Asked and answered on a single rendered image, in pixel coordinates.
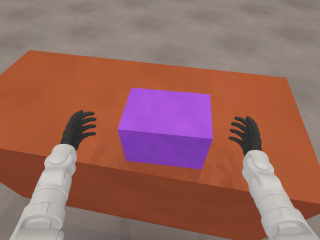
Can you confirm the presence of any carton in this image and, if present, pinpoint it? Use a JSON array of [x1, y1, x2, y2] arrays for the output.
[[117, 88, 213, 170]]

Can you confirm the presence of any robot right hand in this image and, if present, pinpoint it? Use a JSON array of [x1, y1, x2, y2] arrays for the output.
[[228, 116, 262, 156]]

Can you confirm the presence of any robot left hand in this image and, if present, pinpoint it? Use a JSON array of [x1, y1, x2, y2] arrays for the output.
[[60, 110, 97, 151]]

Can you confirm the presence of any pedestal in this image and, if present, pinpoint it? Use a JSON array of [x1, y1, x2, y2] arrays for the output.
[[0, 50, 320, 240]]

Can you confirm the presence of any robot left forearm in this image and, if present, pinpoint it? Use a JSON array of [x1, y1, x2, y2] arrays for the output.
[[9, 144, 77, 240]]

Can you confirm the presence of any robot left upper arm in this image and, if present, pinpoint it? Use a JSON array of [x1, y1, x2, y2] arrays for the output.
[[13, 228, 65, 240]]

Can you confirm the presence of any robot right forearm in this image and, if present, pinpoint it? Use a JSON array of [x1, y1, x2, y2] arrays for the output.
[[242, 150, 320, 240]]

